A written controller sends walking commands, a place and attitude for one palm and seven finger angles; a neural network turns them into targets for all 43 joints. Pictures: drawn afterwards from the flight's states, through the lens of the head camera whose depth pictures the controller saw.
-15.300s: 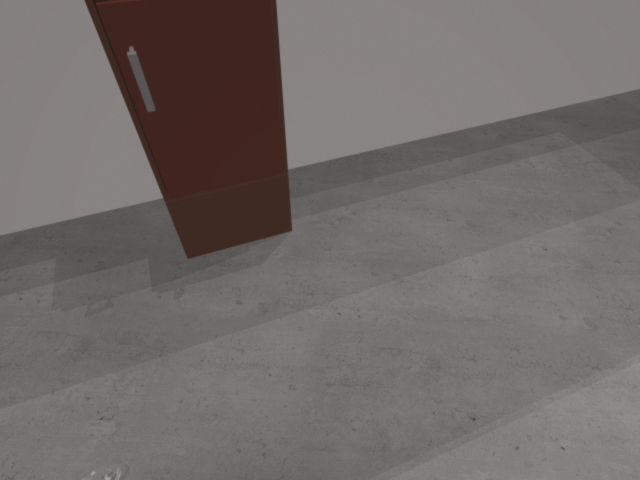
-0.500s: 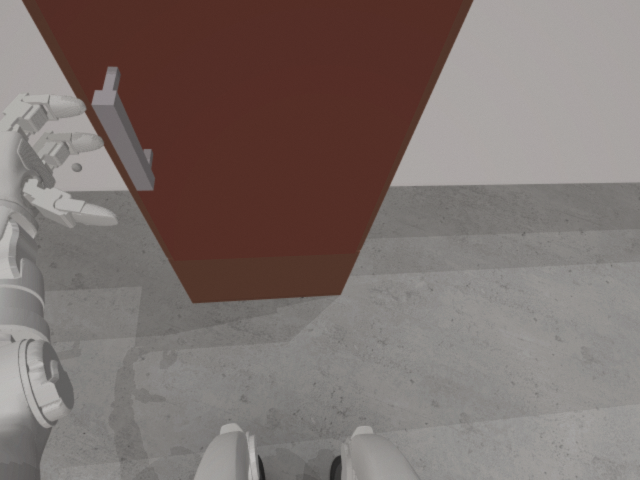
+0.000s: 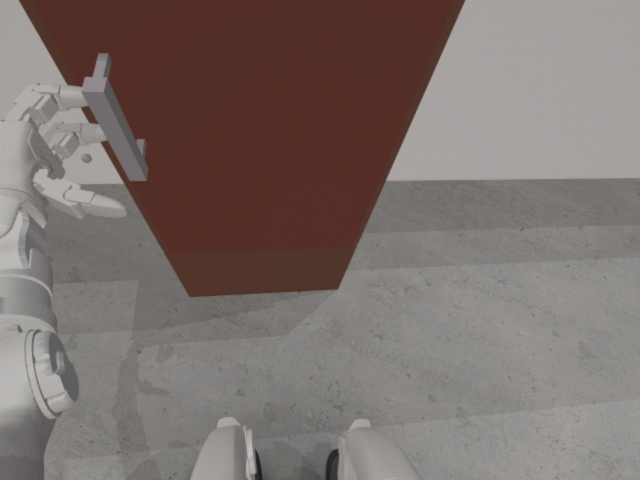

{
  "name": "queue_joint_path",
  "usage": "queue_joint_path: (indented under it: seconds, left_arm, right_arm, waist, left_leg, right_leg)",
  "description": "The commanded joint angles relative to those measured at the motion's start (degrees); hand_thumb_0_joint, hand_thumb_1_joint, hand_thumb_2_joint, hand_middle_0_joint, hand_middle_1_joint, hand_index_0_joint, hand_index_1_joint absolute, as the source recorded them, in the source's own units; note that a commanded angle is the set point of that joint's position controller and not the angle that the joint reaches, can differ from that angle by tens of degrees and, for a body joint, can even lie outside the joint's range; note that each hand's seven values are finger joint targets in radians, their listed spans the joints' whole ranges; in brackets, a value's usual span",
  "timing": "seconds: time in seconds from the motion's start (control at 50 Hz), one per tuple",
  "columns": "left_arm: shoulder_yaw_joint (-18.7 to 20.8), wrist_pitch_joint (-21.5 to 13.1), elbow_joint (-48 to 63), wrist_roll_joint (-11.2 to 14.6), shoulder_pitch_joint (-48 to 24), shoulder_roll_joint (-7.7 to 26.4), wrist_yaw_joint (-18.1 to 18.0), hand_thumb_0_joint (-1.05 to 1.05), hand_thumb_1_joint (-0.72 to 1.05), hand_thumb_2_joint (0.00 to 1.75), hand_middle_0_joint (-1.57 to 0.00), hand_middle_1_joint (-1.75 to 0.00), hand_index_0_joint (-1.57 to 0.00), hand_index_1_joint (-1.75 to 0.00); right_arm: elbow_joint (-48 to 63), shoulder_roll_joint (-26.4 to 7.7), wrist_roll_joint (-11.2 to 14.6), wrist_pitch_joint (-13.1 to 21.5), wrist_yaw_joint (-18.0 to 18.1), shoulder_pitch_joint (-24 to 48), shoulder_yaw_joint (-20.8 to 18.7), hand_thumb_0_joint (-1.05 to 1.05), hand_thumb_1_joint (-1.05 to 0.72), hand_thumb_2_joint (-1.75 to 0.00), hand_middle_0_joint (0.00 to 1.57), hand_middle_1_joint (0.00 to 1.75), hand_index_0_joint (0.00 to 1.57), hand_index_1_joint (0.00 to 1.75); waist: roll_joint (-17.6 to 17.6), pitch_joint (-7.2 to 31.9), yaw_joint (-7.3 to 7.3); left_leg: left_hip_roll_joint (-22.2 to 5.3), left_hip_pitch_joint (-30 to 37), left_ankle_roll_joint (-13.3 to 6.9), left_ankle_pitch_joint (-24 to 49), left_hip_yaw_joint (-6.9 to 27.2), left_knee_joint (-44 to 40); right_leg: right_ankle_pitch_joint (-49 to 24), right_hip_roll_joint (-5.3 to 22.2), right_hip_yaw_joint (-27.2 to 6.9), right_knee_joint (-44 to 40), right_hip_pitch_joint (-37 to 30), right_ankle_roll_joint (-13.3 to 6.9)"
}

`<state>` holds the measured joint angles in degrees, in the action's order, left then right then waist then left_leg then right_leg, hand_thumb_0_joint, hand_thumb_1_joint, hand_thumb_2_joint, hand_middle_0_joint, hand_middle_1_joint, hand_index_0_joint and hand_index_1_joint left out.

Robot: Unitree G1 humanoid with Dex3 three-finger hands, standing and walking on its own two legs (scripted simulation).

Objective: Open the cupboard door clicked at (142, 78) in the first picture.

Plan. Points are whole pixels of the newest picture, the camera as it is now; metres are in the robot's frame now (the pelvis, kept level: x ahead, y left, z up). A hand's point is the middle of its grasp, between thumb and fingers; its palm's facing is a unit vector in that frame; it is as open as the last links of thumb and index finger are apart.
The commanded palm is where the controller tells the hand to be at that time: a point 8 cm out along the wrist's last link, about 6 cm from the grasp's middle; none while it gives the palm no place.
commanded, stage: slide the fingers in behind the handle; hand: left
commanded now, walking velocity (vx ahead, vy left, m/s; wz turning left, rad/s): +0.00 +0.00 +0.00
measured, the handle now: (122, 123) +0.53 +0.22 +0.07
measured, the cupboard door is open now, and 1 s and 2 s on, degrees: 0 0 2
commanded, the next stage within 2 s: close the thumb around the handle in 1.34 s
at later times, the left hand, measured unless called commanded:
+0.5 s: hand (119, 161) +0.47 +0.21 +0.07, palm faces +0.02 -1.00 -0.01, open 14.0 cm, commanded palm +0.45 +0.26 +0.07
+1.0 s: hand (141, 159) +0.48 +0.19 +0.07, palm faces +0.05 -1.00 -0.02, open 14.1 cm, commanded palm +0.45 +0.23 +0.07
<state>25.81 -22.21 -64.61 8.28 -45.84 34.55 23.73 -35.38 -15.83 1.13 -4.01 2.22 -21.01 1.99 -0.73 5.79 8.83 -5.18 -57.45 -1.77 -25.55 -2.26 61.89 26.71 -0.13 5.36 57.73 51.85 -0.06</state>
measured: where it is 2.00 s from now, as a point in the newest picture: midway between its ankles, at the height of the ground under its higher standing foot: outside the picture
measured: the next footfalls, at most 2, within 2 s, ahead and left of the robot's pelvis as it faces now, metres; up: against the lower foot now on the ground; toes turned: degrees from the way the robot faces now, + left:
none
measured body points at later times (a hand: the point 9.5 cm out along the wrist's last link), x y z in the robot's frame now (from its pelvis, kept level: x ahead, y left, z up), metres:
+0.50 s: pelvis +0.01 +0.00 +0.01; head +0.11 +0.02 +0.44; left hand +0.47 +0.27 +0.08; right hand +0.04 -0.27 -0.10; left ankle +0.03 +0.10 -0.66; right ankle +0.00 -0.13 -0.66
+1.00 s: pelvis +0.00 -0.01 +0.00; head +0.11 +0.01 +0.44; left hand +0.47 +0.24 +0.07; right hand +0.03 -0.28 -0.11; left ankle +0.03 +0.10 -0.66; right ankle +0.00 -0.13 -0.66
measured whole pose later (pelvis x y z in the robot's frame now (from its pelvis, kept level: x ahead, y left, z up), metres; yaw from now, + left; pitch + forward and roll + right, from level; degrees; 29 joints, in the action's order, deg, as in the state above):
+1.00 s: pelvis +0.00 -0.01 +0.00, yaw +1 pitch +20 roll -3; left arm 20.1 -25.0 -63.4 7.5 -45.0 25.5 13.0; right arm -37.1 -14.6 0.8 -3.8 0.3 -21.0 0.9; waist -1.3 6.4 7.7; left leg -4.8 -55.4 -0.7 -25.1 -2.0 60.8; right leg 27.5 0.1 5.4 58.4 50.5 -1.0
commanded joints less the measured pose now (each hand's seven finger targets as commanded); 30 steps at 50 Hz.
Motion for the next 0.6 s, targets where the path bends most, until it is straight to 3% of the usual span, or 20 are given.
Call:
queue_joint_path:
  seconds: [0.0, 0.04, 0.1, 0.14, 0.18, 0.24, 0.28, 0.32, 0.44, 0.48, 0.5, 0.52, 0.58]
  left_arm:
    - [3.5, -3.2, 12.4, 1.3, -22.3, 17.5, -1.4, 0.0, -0.5, 0.3, -0.3, -1.2, -0.3, -1.2]
    - [2.0, -3.5, 13.3, 1.5, -21.2, 14.7, -1.9, 0.0, -0.5, 0.3, -0.3, -1.2, -0.3, -1.2]
    - [2.3, -4.2, 14.3, 1.2, -21.2, 14.8, -2.6, 0.0, -0.5, 0.3, -0.3, -1.2, -0.3, -1.2]
    - [0.1, -4.2, 14.2, 1.3, -21.5, 11.5, -2.9, 0.0, -0.5, 0.3, -0.3, -1.2, -0.3, -1.2]
    - [0.9, -4.2, 13.5, 1.2, -21.4, 12.5, -3.4, 0.0, -0.5, 0.3, -0.3, -1.2, -0.3, -1.2]
    - [0.0, -4.3, 14.5, 1.5, -19.9, 10.3, -4.0, 0.0, -0.5, 0.3, -0.3, -1.2, -0.3, -1.2]
    - [0.8, -4.4, 13.8, 1.4, -18.6, 10.9, -4.4, 0.0, -0.5, 0.3, -0.3, -1.2, -0.3, -1.2]
    - [-1.2, -4.9, 16.0, 1.1, -19.8, 8.6, -4.8, 0.0, -0.5, 0.3, -0.3, -1.2, -0.3, -1.2]
    - [-0.7, -5.0, 14.0, 0.9, -19.1, 8.3, -6.4, 0.0, -0.5, 0.3, -0.3, -1.2, -0.3, -1.2]
    - [-0.6, -5.8, 15.8, 0.7, -21.1, 8.8, -6.8, 0.0, -0.5, 0.3, -0.3, -1.2, -0.3, -1.2]
    - [-2.1, -6.3, 16.8, 0.5, -21.4, 7.0, -6.9, 0.0, -0.5, 0.3, -0.3, -1.2, -0.3, -1.2]
    - [-3.0, -6.3, 16.2, 0.7, -20.2, 5.2, -7.1, 0.0, -0.5, 0.3, -0.3, -1.2, -0.3, -1.2]
    - [-2.5, -6.0, 13.1, 0.8, -21.4, 5.9, -7.6, 0.0, -0.5, 0.3, -0.3, -1.2, -0.3, -1.2]
  right_arm:
    - [3.2, -11.2, -0.4, 0.8, 0.8, -8.5, -3.9, 0.0, -0.9, -0.9, 0.2, 0.3, 0.2, 0.3]
    - [3.5, -10.6, -0.4, 0.9, 0.5, -8.1, -4.0, 0.0, -0.9, -0.9, 0.2, 0.3, 0.2, 0.3]
    - [3.3, -10.5, -0.5, 0.8, 0.3, -8.6, -4.1, 0.0, -0.9, -0.9, 0.2, 0.3, 0.2, 0.3]
    - [3.2, -10.2, -0.5, 0.9, 0.1, -8.3, -4.2, 0.0, -0.9, -0.9, 0.2, 0.3, 0.2, 0.3]
    - [2.8, -10.4, -0.5, 0.7, 0.1, -8.6, -4.1, 0.0, -0.9, -0.9, 0.2, 0.3, 0.2, 0.3]
    - [3.2, -10.0, -0.5, 0.8, 0.0, -8.0, -4.3, 0.0, -0.9, -0.9, 0.2, 0.3, 0.2, 0.3]
    - [3.2, -10.0, -0.5, 0.7, -0.1, -8.3, -4.3, 0.0, -0.9, -0.9, 0.2, 0.3, 0.2, 0.3]
    - [3.3, -9.6, -0.5, 0.6, -0.3, -7.8, -4.4, 0.0, -0.9, -0.9, 0.2, 0.3, 0.2, 0.3]
    - [3.4, -9.7, -0.4, 0.4, -0.4, -7.3, -4.5, 0.0, -0.9, -0.9, 0.2, 0.3, 0.2, 0.3]
    - [3.4, -9.5, -0.5, 0.6, -0.4, -7.2, -4.4, 0.0, -0.9, -0.9, 0.2, 0.3, 0.2, 0.3]
    - [3.4, -9.2, -0.5, 0.7, -0.5, -6.8, -4.4, 0.0, -0.9, -0.9, 0.2, 0.3, 0.2, 0.3]
    - [3.5, -9.0, -0.5, 0.8, -0.7, -6.7, -4.4, 0.0, -0.9, -0.9, 0.2, 0.3, 0.2, 0.3]
    - [2.8, -9.4, -0.5, 0.8, -0.6, -7.0, -4.3, 0.0, -0.9, -0.9, 0.2, 0.3, 0.2, 0.3]
  waist:
    - [-8.0, 26.2, -0.66]
    - [-8.4, 26.5, -0.62]
    - [-9.1, 28.0, -0.84]
    - [-8.5, 26.5, -0.28]
    - [-8.4, 25.5, -0.33]
    - [-7.7, 26.4, -0.63]
    - [-6.1, 25.8, -0.89]
    - [-8.5, 26.6, -0.8]
    - [-5.3, 23.9, -0.83]
    - [-6.4, 24.9, -0.91]
    - [-8.8, 26.4, -0.93]
    - [-8.2, 26.4, -1.03]
    - [-4.2, 23.3, -0.03]
  left_leg:
    - [2.5, 26.6, -0.1, 20.1, 5.5, -7.1]
    - [2.7, 27.1, -0.1, 20.3, 5.1, -7.1]
    - [2.7, 28.3, 0.0, 22.2, 5.1, -7.0]
    - [2.6, 28.4, 0.1, 21.5, 5.3, -7.3]
    - [2.6, 28.3, 0.0, 21.2, 5.4, -7.5]
    - [2.9, 28.2, 0.0, 21.5, 4.8, -7.7]
    - [2.9, 27.3, -0.1, 21.9, 4.8, -7.6]
    - [2.8, 29.3, 0.2, 23.2, 4.8, -7.8]
    - [3.1, 26.2, 0.1, 19.7, 4.4, -8.1]
    - [3.2, 26.8, 0.0, 20.2, 4.7, -7.7]
    - [3.1, 29.0, 0.2, 21.6, 4.7, -7.8]
    - [3.1, 29.4, 0.4, 21.4, 4.8, -7.8]
    - [3.2, 25.6, 0.0, 18.4, 4.9, -7.6]
  right_leg:
    - [-15.1, -3.0, -2.7, -7.1, -4.9, -0.9]
    - [-15.6, -3.0, -2.8, -7.5, -5.1, -0.8]
    - [-17.1, -3.2, -2.9, -7.0, -5.5, -0.9]
    - [-16.3, -3.2, -2.5, -7.3, -4.8, -0.9]
    - [-15.8, -3.2, -2.5, -7.4, -4.7, -1.1]
    - [-17.2, -3.1, -2.8, -7.8, -6.3, -0.8]
    - [-18.0, -3.2, -2.7, -7.4, -7.0, -1.0]
    - [-18.4, -3.1, -2.6, -7.4, -6.2, -0.9]
    - [-17.0, -2.9, -2.9, -7.8, -7.2, -0.8]
    - [-17.5, -2.9, -3.0, -7.2, -7.5, -1.0]
    - [-17.9, -2.9, -3.0, -7.2, -6.7, -1.1]
    - [-17.4, -3.0, -2.7, -7.3, -6.3, -1.1]
    - [-16.2, -3.0, -3.0, -7.6, -6.7, -0.9]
